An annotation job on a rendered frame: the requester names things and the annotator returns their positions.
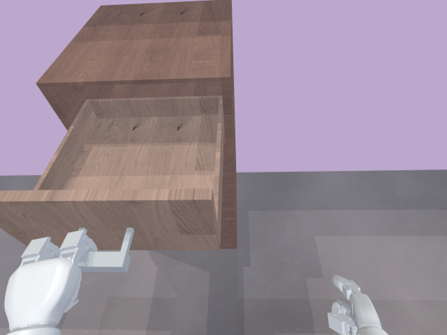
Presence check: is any robot right hand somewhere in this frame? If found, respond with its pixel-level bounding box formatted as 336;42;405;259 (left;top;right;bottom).
328;275;382;335

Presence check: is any handle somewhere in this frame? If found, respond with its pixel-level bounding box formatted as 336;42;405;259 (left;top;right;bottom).
78;228;134;272

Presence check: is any cabinet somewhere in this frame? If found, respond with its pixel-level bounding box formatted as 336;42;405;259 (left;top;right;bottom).
36;0;237;249

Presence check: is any robot left hand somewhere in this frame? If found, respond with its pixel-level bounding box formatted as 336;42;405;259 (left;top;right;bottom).
4;230;98;331

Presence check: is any drawer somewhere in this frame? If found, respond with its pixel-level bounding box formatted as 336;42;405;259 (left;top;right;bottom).
0;96;224;251

